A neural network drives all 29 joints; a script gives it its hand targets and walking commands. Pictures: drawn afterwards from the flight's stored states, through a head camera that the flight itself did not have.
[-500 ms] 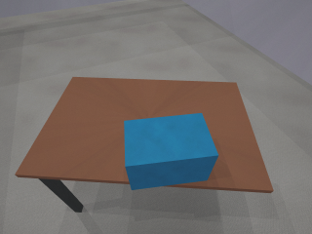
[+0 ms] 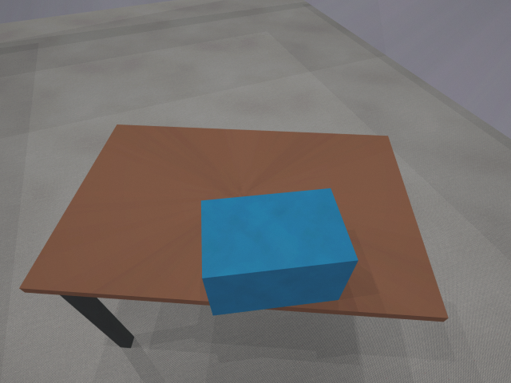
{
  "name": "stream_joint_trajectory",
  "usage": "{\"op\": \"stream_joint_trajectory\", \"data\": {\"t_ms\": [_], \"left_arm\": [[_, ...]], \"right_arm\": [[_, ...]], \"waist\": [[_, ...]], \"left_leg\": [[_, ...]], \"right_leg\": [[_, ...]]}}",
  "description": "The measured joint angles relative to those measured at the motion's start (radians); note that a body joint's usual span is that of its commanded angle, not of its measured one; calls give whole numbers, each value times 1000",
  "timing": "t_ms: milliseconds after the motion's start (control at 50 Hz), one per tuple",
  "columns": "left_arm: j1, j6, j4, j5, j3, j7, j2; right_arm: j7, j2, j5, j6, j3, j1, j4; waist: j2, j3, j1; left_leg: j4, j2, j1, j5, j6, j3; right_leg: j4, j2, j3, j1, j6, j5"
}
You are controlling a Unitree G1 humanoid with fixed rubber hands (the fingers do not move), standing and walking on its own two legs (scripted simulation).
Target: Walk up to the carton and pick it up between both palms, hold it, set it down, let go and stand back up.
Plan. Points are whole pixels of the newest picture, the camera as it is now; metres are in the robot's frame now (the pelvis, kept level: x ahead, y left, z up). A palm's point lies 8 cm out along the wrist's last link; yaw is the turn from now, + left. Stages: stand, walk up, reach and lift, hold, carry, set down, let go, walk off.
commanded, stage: stand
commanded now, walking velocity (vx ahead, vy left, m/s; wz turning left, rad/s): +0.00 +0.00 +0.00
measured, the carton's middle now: (271, 251) +0.40 -0.02 -0.11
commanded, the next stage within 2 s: none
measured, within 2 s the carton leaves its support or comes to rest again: neither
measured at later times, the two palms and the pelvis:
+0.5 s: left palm out of the picture +0.01 +0.24 -0.14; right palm out of the picture -0.01 -0.24 -0.14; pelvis +0.00 +0.00 +0.00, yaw +0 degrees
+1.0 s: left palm out of the picture +0.00 +0.23 -0.14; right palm out of the picture -0.01 -0.24 -0.14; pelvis +0.00 -0.01 +0.00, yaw +0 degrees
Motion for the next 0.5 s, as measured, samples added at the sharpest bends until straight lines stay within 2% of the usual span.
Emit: {"op": "stream_joint_trajectory", "data": {"t_ms": [500], "left_arm": [[0, 0, 32, -1, 3, 2, -14]], "right_arm": [[-5, 11, 0, 1, -2, -1, 42]], "waist": [[4, 7, 2]], "left_leg": [[-13, 5, 10, 7, -7, -6]], "right_leg": [[-12, 3, -7, 11, -6, 5]]}}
